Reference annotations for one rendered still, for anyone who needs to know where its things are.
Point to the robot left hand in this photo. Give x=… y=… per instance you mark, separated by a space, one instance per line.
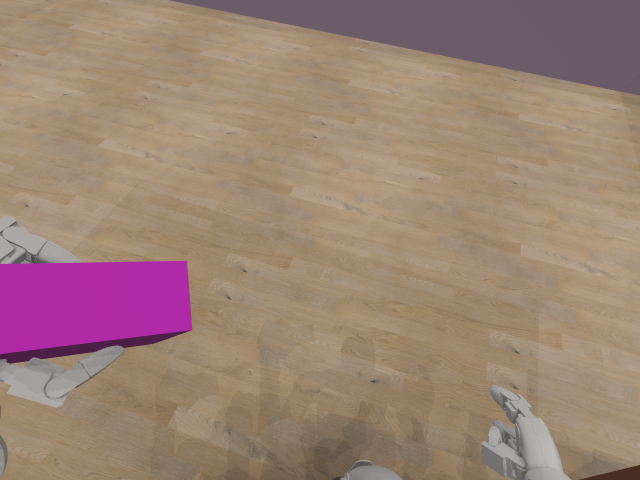
x=39 y=380

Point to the sponge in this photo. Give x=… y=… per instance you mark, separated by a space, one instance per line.
x=50 y=310

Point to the robot right hand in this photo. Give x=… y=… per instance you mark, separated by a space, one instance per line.
x=528 y=446

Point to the right robot shin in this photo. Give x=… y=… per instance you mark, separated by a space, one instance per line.
x=360 y=463

